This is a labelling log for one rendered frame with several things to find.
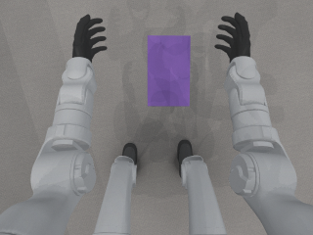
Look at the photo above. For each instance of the carton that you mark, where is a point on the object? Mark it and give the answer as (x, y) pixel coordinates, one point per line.
(169, 67)

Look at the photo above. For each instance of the right robot upper arm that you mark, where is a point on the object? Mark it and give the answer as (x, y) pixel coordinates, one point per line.
(267, 182)

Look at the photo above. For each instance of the left robot upper arm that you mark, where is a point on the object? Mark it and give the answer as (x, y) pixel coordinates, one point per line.
(59, 180)

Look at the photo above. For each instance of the robot left thigh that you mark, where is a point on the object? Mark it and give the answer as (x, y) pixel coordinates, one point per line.
(115, 213)

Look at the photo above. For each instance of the left robot forearm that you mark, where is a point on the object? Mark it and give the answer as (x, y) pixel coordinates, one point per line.
(74, 109)

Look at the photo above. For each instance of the left robot hand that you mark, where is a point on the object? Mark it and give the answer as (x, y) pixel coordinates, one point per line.
(82, 44)

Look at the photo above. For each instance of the right robot hand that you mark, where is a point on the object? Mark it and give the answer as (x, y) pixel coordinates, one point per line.
(240, 43)

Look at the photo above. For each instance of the left robot foot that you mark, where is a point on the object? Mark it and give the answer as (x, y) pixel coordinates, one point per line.
(130, 151)

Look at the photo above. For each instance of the right robot forearm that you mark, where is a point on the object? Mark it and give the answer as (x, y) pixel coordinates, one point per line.
(252, 127)

